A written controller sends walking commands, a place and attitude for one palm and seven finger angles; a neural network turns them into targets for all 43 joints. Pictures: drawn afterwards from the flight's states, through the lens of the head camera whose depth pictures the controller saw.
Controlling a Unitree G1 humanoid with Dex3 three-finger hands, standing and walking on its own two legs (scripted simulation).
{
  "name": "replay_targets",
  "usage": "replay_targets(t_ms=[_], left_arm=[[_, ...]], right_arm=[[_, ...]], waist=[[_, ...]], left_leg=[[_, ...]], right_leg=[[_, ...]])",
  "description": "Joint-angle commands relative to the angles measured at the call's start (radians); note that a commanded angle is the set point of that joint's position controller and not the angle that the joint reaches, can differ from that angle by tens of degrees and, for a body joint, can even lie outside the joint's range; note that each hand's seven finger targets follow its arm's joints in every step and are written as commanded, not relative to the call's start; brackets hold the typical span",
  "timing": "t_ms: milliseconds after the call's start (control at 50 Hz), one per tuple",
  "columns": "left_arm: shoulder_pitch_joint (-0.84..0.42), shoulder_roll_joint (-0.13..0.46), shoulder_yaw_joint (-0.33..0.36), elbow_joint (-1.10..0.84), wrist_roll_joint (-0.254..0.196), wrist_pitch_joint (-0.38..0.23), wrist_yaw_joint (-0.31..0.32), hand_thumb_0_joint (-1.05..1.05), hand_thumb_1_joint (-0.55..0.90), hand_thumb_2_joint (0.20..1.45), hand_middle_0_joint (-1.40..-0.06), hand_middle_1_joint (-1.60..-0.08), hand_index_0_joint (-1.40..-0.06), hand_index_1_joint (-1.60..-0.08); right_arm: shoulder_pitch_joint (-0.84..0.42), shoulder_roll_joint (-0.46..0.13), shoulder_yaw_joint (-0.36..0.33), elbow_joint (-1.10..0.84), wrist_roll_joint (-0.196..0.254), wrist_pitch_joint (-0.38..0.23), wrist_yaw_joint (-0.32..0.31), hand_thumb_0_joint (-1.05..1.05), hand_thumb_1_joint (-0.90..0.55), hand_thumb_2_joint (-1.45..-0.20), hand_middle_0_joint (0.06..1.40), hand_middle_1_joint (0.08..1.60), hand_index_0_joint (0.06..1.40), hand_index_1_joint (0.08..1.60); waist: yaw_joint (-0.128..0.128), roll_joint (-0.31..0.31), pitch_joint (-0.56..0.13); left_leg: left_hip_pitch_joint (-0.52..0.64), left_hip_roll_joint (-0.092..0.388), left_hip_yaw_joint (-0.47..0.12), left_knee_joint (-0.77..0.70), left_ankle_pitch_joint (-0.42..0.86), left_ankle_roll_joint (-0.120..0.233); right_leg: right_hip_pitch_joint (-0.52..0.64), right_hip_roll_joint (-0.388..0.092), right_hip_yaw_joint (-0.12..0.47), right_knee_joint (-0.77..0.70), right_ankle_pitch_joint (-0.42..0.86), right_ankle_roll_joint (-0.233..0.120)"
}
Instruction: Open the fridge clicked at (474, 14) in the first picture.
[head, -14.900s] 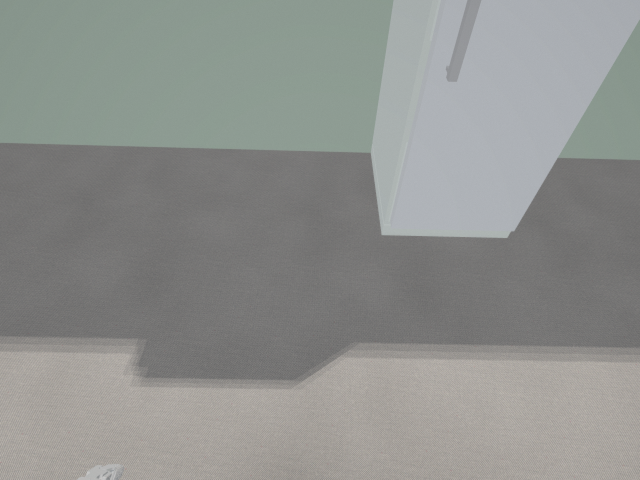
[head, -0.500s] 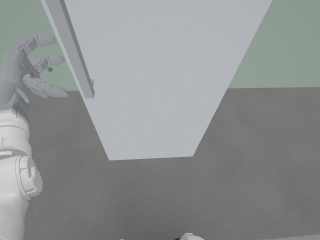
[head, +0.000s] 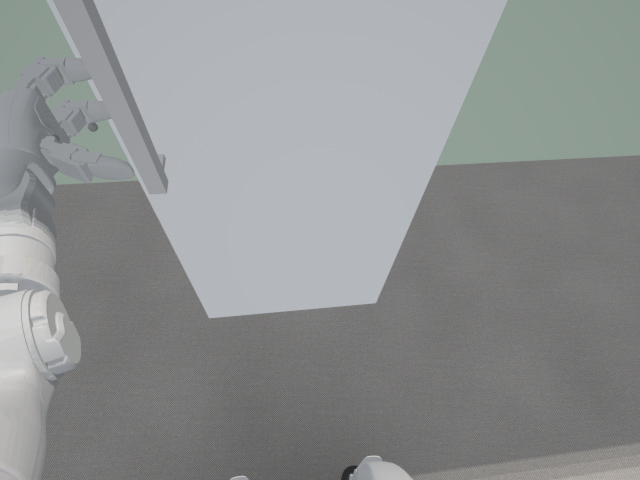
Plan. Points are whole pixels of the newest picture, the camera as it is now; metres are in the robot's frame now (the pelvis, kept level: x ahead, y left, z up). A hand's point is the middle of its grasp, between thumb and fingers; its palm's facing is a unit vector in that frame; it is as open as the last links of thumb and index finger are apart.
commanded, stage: feel for the door with the fingertips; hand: left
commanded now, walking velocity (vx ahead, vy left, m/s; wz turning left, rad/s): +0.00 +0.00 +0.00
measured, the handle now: (113, 67) +0.55 +0.20 +0.19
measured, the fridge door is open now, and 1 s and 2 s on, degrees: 0 0 0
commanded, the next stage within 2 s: slide the fingers in behind the handle in 0.14 s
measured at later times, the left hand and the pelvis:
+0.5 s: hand (96, 124) +0.51 +0.23 +0.14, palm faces +0.03 -1.00 +0.00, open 13.7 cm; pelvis +0.01 +0.01 +0.00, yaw +0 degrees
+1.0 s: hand (110, 132) +0.49 +0.21 +0.14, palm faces +0.03 -1.00 +0.00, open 14.0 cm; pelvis +0.01 +0.00 +0.00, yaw +0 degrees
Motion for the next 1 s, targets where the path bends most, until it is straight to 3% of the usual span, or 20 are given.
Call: replay_targets(t_ms=[0, 40, 60, 100, 140, 180, 220, 240, 280, 440, 460, 540, 600, 660, 720, 740, 800, 840, 900, 980], left_arm=[[-0.492, 0.251, 0.014, -0.21, -0.02, -0.062, -0.013, 0.0, -0.5, 0.3, -0.3, -1.2, -0.3, -1.2], [-0.491, 0.27, 0.022, -0.175, -0.015, -0.052, -0.01, 0.0, -0.5, 0.3, -0.3, -1.2, -0.3, -1.2], [-0.524, 0.252, 0.0, -0.199, -0.011, -0.054, -0.01, 0.0, -0.5, 0.3, -0.3, -1.2, -0.3, -1.2], [-0.533, 0.288, 0.031, -0.222, -0.004, -0.068, 0.0, 0.0, -0.5, 0.3, -0.3, -1.2, -0.3, -1.2], [-0.545, 0.277, 0.019, -0.207, 0.003, -0.066, 0.006, 0.0, -0.5, 0.3, -0.3, -1.2, -0.3, -1.2], [-0.579, 0.245, -0.013, -0.2, 0.002, -0.066, 0.01, 0.0, -0.5, 0.3, -0.3, -1.2, -0.3, -1.2], [-0.583, 0.281, 0.015, -0.197, 0.01, -0.061, 0.014, 0.0, -0.5, 0.3, -0.3, -1.2, -0.3, -1.2], [-0.59, 0.242, -0.016, -0.198, 0.012, -0.057, 0.013, 0.0, -0.5, 0.3, -0.3, -1.2, -0.3, -1.2], [-0.567, 0.202, -0.023, -0.228, 0.002, -0.063, 0.015, 0.0, -0.5, 0.3, -0.3, -1.2, -0.3, -1.2], [-0.469, 0.228, 0.019, -0.251, -0.015, -0.062, 0.014, 0.0, -0.5, 0.3, -0.3, -1.2, -0.3, -1.2], [-0.446, 0.207, 0.005, -0.264, -0.013, -0.062, 0.011, 0.0, -0.5, 0.3, -0.3, -1.2, -0.3, -1.2], [-0.395, 0.193, 0.025, -0.309, -0.036, -0.064, 0.023, 0.0, -0.5, 0.3, -0.3, -1.2, -0.3, -1.2], [-0.374, 0.173, 0.015, -0.352, -0.034, -0.061, 0.037, 0.0, -0.5, 0.3, -0.3, -1.2, -0.3, -1.2], [-0.4, 0.152, 0.001, -0.365, -0.029, -0.052, 0.058, 0.0, -0.5, 0.3, -0.3, -1.2, -0.3, -1.2], [-0.408, 0.192, 0.03, -0.349, -0.02, -0.057, 0.071, 0.0, -0.5, 0.3, -0.3, -1.2, -0.3, -1.2], [-0.419, 0.176, 0.012, -0.373, -0.015, -0.063, 0.07, 0.0, -0.5, 0.3, -0.3, -1.2, -0.3, -1.2], [-0.418, 0.142, -0.011, -0.375, -0.02, -0.074, 0.066, 0.0, -0.5, 0.3, -0.3, -1.2, -0.3, -1.2], [-0.383, 0.129, -0.007, -0.35, -0.034, -0.065, 0.059, 0.0, -0.5, 0.3, -0.3, -1.2, -0.3, -1.2], [-0.368, 0.128, -0.01, -0.357, -0.035, -0.057, 0.052, 0.0, -0.5, 0.3, -0.3, -1.2, -0.3, -1.2], [-0.396, 0.074, -0.047, -0.366, -0.043, -0.049, 0.062, 0.0, -0.5, 0.3, -0.3, -1.2, -0.3, -1.2]], right_arm=[[0.141, -0.178, -0.072, -0.055, 0.002, -0.027, -0.013, 0.0, -0.9, -0.9, 0.2, 0.3, 0.2, 0.3], [0.147, -0.182, -0.071, -0.052, 0.003, -0.024, -0.016, 0.0, -0.9, -0.9, 0.2, 0.3, 0.2, 0.3], [0.149, -0.181, -0.07, -0.052, 0.0, -0.026, -0.013, 0.0, -0.9, -0.9, 0.2, 0.3, 0.2, 0.3], [0.161, -0.182, -0.075, -0.049, -0.004, -0.024, -0.011, 0.0, -0.9, -0.9, 0.2, 0.3, 0.2, 0.3], [0.164, -0.18, -0.071, -0.046, -0.005, -0.022, -0.01, 0.0, -0.9, -0.9, 0.2, 0.3, 0.2, 0.3], [0.171, -0.18, -0.071, -0.04, -0.005, -0.021, -0.011, 0.0, -0.9, -0.9, 0.2, 0.3, 0.2, 0.3], [0.184, -0.185, -0.077, -0.033, -0.007, -0.021, -0.01, 0.0, -0.9, -0.9, 0.2, 0.3, 0.2, 0.3], [0.184, -0.18, -0.074, -0.033, -0.008, -0.021, -0.008, 0.0, -0.9, -0.9, 0.2, 0.3, 0.2, 0.3], [0.191, -0.177, -0.079, -0.036, -0.013, -0.024, -0.002, 0.0, -0.9, -0.9, 0.2, 0.3, 0.2, 0.3], [0.173, -0.177, -0.08, -0.05, -0.01, -0.015, 0.006, 0.0, -0.9, -0.9, 0.2, 0.3, 0.2, 0.3], [0.159, -0.172, -0.078, -0.061, -0.008, -0.015, 0.008, 0.0, -0.9, -0.9, 0.2, 0.3, 0.2, 0.3], [0.144, -0.167, -0.082, -0.071, -0.006, -0.014, 0.011, 0.0, -0.9, -0.9, 0.2, 0.3, 0.2, 0.3], [0.127, -0.161, -0.083, -0.08, -0.004, -0.013, 0.012, 0.0, -0.9, -0.9, 0.2, 0.3, 0.2, 0.3], [0.115, -0.157, -0.081, -0.08, -0.003, -0.013, 0.013, 0.0, -0.9, -0.9, 0.2, 0.3, 0.2, 0.3], [0.114, -0.157, -0.081, -0.078, -0.003, -0.015, 0.007, 0.0, -0.9, -0.9, 0.2, 0.3, 0.2, 0.3], [0.108, -0.154, -0.08, -0.079, -0.004, -0.017, 0.007, 0.0, -0.9, -0.9, 0.2, 0.3, 0.2, 0.3], [0.102, -0.15, -0.08, -0.075, -0.003, -0.021, 0.007, 0.0, -0.9, -0.9, 0.2, 0.3, 0.2, 0.3], [0.1, -0.152, -0.081, -0.075, -0.001, -0.021, 0.007, 0.0, -0.9, -0.9, 0.2, 0.3, 0.2, 0.3], [0.09, -0.151, -0.08, -0.082, 0.001, -0.019, 0.005, 0.0, -0.9, -0.9, 0.2, 0.3, 0.2, 0.3], [0.089, -0.15, -0.081, -0.077, 0.0, -0.019, 0.005, 0.0, -0.9, -0.9, 0.2, 0.3, 0.2, 0.3]], waist=[[-0.015, 0.091, -0.405], [-0.022, 0.049, -0.371], [-0.026, 0.094, -0.375], [-0.017, 0.107, -0.416], [-0.022, 0.129, -0.412], [-0.046, 0.114, -0.37], [-0.04, 0.123, -0.419], [-0.044, 0.152, -0.41], [-0.037, 0.162, -0.433], [0.0, 0.106, -0.427], [0.009, 0.144, -0.418], [0.023, 0.087, -0.425], [0.032, 0.103, -0.413], [0.021, 0.092, -0.385], [0.025, 0.06, -0.403], [0.024, 0.099, -0.413], [0.02, 0.111, -0.42], [0.026, 0.07, -0.423], [0.036, 0.092, -0.414], [0.018, 0.068, -0.379]], left_leg=[[0.157, -0.048, -0.04, -0.083, 0.261, 0.032], [0.124, -0.046, -0.042, -0.085, 0.24, 0.033], [0.132, -0.048, -0.042, -0.087, 0.235, 0.032], [0.161, -0.046, -0.05, -0.08, 0.265, 0.031], [0.16, -0.046, -0.049, -0.077, 0.268, 0.029], [0.157, -0.043, -0.058, -0.079, 0.259, 0.032], [0.179, -0.042, -0.061, -0.073, 0.273, 0.03], [0.191, -0.042, -0.064, -0.074, 0.28, 0.026], [0.239, -0.039, -0.071, -0.067, 0.33, 0.024], [0.208, -0.036, -0.061, -0.08, 0.335, 0.023], [0.209, -0.038, -0.052, -0.081, 0.337, 0.02], [0.216, -0.035, -0.051, -0.084, 0.357, 0.021], [0.221, -0.035, -0.047, -0.088, 0.383, 0.022], [0.211, -0.038, -0.042, -0.092, 0.351, 0.024], [0.195, -0.042, -0.041, -0.091, 0.353, 0.027], [0.211, -0.044, -0.038, -0.09, 0.364, 0.025], [0.241, -0.042, -0.042, -0.082, 0.392, 0.023], [0.226, -0.043, -0.036, -0.085, 0.39, 0.024], [0.22, -0.047, -0.032, -0.089, 0.405, 0.025], [0.221, -0.048, -0.036, -0.092, 0.376, 0.027]], right_leg=[[0.224, 0.042, 0.047, -0.048, 0.274, -0.015], [0.219, 0.043, 0.046, -0.052, 0.257, -0.013], [0.208, 0.041, 0.046, -0.054, 0.248, -0.013], [0.206, 0.044, 0.043, -0.046, 0.254, -0.017], [0.192, 0.045, 0.043, -0.045, 0.25, -0.018], [0.16, 0.047, 0.036, -0.051, 0.228, -0.017], [0.16, 0.046, 0.038, -0.049, 0.232, -0.015], [0.141, 0.047, 0.033, -0.047, 0.227, -0.018], [0.123, 0.052, 0.023, -0.04, 0.236, -0.023], [0.187, 0.054, 0.021, -0.037, 0.27, -0.024], [0.185, 0.052, 0.022, -0.036, 0.271, -0.026], [0.217, 0.055, 0.019, -0.035, 0.294, -0.024], [0.226, 0.053, 0.019, -0.03, 0.316, -0.025], [0.222, 0.051, 0.022, -0.038, 0.306, -0.023], [0.261, 0.049, 0.028, -0.032, 0.333, -0.022], [0.255, 0.047, 0.029, -0.03, 0.341, -0.023], [0.243, 0.048, 0.029, -0.029, 0.35, -0.024], [0.268, 0.048, 0.028, -0.031, 0.368, -0.022], [0.28, 0.045, 0.03, -0.03, 0.387, -0.024], [0.256, 0.045, 0.025, -0.039, 0.357, -0.024]])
